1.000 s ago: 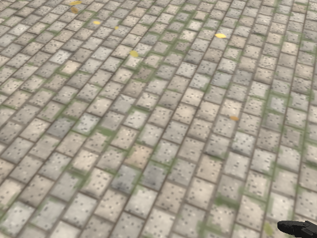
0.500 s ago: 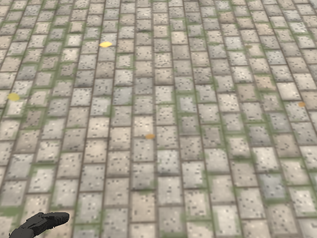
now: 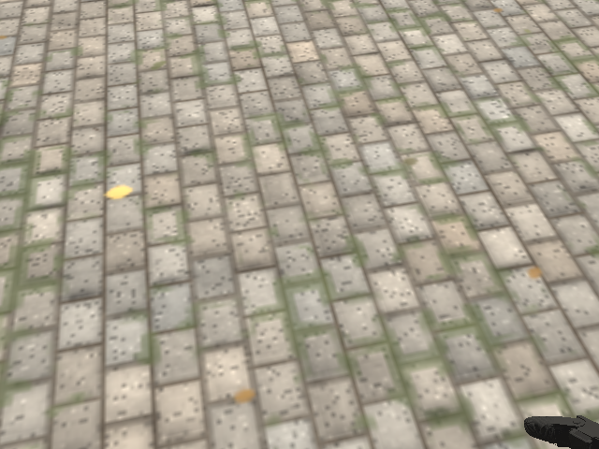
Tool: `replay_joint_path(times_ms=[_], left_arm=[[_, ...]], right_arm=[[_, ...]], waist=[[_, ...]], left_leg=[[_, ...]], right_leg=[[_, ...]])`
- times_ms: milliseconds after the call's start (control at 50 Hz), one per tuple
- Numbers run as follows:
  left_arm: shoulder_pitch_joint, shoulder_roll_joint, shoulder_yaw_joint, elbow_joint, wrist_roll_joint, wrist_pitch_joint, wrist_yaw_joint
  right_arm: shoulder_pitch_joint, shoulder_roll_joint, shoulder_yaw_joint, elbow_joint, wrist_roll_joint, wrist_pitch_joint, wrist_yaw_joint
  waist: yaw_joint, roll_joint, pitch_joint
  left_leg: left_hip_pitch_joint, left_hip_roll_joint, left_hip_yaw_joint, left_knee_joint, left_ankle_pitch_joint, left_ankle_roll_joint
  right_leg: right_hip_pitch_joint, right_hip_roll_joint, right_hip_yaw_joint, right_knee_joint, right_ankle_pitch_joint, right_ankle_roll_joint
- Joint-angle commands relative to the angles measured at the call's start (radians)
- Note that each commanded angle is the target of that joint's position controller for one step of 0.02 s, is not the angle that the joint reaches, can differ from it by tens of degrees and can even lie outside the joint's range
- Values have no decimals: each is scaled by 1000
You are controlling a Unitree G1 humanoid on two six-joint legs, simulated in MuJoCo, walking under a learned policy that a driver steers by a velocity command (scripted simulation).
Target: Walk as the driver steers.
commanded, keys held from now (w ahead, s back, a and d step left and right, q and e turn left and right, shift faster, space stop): w+e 0.64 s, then w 0.36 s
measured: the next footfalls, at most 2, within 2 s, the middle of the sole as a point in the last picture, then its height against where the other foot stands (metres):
right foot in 0.48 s outside the picture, level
left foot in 0.98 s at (382, 345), level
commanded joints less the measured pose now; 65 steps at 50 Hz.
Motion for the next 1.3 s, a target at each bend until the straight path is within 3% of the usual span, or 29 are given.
replay_joint_path(times_ms=[20, 40, 60, 120, 200, 280, 380, 420, 460, 480, 500, 520, 540, 580, 620, 660, 760, 840, 900, 940, 960, 980, 1000, 1020, 1040, 1080, 1140, 1180, 1300], left_arm=[[-10, 154, 22, -94, -9, -17, 1], [-60, 143, 23, -101, 2, -12, 3], [-93, 129, 25, -112, 10, -12, -1], [-86, 70, 19, -117, -3, 0, -12], [-156, 41, 8, -147, 5, 5, -18], [-258, 22, -3, -164, 5, -9, -43], [-370, 25, -5, -213, 2, -11, -74], [-330, 60, 13, -215, 9, -5, -77], [-96, 135, 58, -158, 8, 3, -67], [79, 205, 92, -112, 4, 14, -47], [32, 320, 101, -122, -7, 6, -39], [63, 240, 76, -153, 0, -13, -45], [30, 185, 58, -137, 9, -30, -49], [-93, 135, 40, -145, 10, -38, -47], [-153, 112, 28, -162, 26, -41, -40], [-149, 115, 27, -145, 21, -46, -29], [-74, 127, 24, -83, 19, -45, -8], [2, 141, 25, -30, 10, -46, -11], [27, 141, 26, 0, 11, -34, -7], [10, 147, 29, 6, 13, -23, -5], [-7, 137, 24, 4, 15, -20, -5], [-17, 108, 9, -11, 26, -19, -5], [106, 40, -13, -18, 15, -31, -8], [116, 49, -19, -10, 11, -44, -10], [16, 128, 2, -22, -4, -49, -13], [-110, 123, 4, -50, 17, -50, -9], [-43, 60, -2, -23, 28, -29, -4], [-66, 26, -14, -34, 39, -24, 4], [-221, 45, -12, -60, 33, -17, 5]], right_arm=[[230, -137, -53, -15, 12, 9, -8], [185, -123, -45, -20, 1, 15, -10], [161, -104, -39, -10, -3, 18, -13], [157, -90, -37, 14, 0, 6, -19], [179, -137, -54, 48, 2, 4, -22], [186, -163, -57, 69, 6, 18, -28], [242, -207, -68, 104, 29, 45, -30], [235, -239, -78, 104, 39, 57, -36], [213, -246, -79, 96, 48, 71, -45], [226, -204, -61, 82, 26, 67, -49], [315, -54, -12, 17, -16, 43, -34], [219, -132, -20, 6, 16, 5, -20], [122, -179, -33, -27, 52, -14, -12], [116, -165, -30, -14, 16, -26, -22], [150, -169, -38, -6, 2, -4, -20], [154, -141, -32, 0, -6, 16, -20], [-14, -72, -3, -32, -3, 19, -10], [-117, -90, -5, -64, 15, 9, 6], [-120, -112, -14, -77, 12, 1, 16], [-53, -128, -23, -65, 11, -3, 16], [51, -152, -39, -36, 7, -5, 10], [205, -194, -53, -10, -3, -7, 5], [338, -277, -78, 13, -16, -1, 1], [385, -219, -66, 42, 13, 7, 11], [318, -162, -47, 31, 24, 11, 7], [179, -118, -27, 9, 2, 23, 2], [136, -84, -12, 23, -5, 13, 5], [130, -113, -18, 42, -1, 16, -2], [185, -191, -48, 72, 28, 73, -29]], waist=[[-140, 162, -129], [-123, 93, -70], [-110, 90, -22], [-83, 139, -4], [-90, 96, 14], [-124, 85, 39], [-144, 84, 77], [-98, 116, 32], [44, 106, -97], [118, 21, -186], [-23, -260, -261], [56, -152, -389], [64, -98, -239], [-26, 5, -98], [-79, -26, -70], [-90, -16, -53], [-18, -40, -2], [29, -46, 38], [19, -62, 46], [-22, -85, 21], [-79, -74, -45], [-148, -40, -183], [-143, 179, -356], [-153, 303, -384], [-163, 192, -216], [-110, 56, -36], [-41, 105, -54], [-31, 118, -69], [-84, 119, -92]], left_leg=[[629, 408, -608, -279, -420, 170], [514, 366, -480, -290, -276, 151], [435, 329, -387, -309, -165, 150], [354, 286, -211, -370, -17, 152], [387, 307, -86, -405, 142, 178], [407, 277, 62, -409, 217, 146], [513, 315, 145, -367, 338, 118], [553, 318, 184, -246, 667, 99], [481, 283, 231, 79, 833, 62], [240, 245, 228, 373, 554, 20], [-210, 42, 156, 725, -409, -37], [-316, 25, -74, 837, -455, -25], [-390, 71, -80, 816, -350, -6], [-285, 140, -77, 639, -213, -8], [-180, 159, -81, 564, -160, -29], [-157, 155, -54, 489, -124, -62], [-90, 114, -19, 132, 221, -86], [-91, 91, -29, -1, 276, -55], [-125, 83, -35, -52, 163, -9], [-36, 57, -4, -76, 77, 27], [114, 33, 24, -105, 97, 55], [377, 124, -57, -55, 156, 112], [778, 344, -446, -78, 12, 268], [855, 427, -740, -235, -198, 312], [733, 412, -655, -260, -225, 271], [445, 335, -387, -268, 184, 229], [302, 260, -192, -280, 617, 215], [273, 237, -139, -284, 751, 226], [286, 208, -140, -239, 577, 190]], right_leg=[[-600, -89, -36, 439, 70, 26], [-560, -122, -63, 417, 139, 32], [-543, -149, -64, 370, 183, 33], [-481, -188, -98, 301, 230, 35], [-552, -204, -109, 162, 344, 52], [-502, -192, -170, -63, 531, 43], [-457, -159, -247, -226, 486, -3], [-352, -100, -299, -246, 381, -44], [-24, -19, -331, -324, 400, -109], [292, -87, -182, -341, 409, -160], [589, -351, 389, -423, 241, -338], [625, -414, 619, -566, 94, -378], [527, -388, 477, -592, 167, -324], [247, -305, 269, -600, 374, -265], [104, -265, 197, -640, 507, -260], [26, -249, 127, -656, 609, -266], [-50, -172, -20, -664, 568, -193], [31, -226, 31, -640, 478, -183], [163, -284, 82, -576, 557, -168], [200, -284, 82, -505, 734, -144], [192, -238, 45, -389, 890, -122], [84, -186, 0, -174, 847, -89], [-270, -39, -88, 206, 499, -3], [-462, 14, -49, 375, -34, 17], [-551, -40, -27, 453, -3, 19], [-503, -118, -107, 374, 111, 33], [-340, -154, -136, 212, 157, 65], [-301, -145, -161, 66, 210, 87], [-222, -83, -160, -221, 437, 101]])
Over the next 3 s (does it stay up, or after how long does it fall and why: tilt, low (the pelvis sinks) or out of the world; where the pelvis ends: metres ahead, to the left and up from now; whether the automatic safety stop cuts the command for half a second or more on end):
stays up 1.38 -0.08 0.01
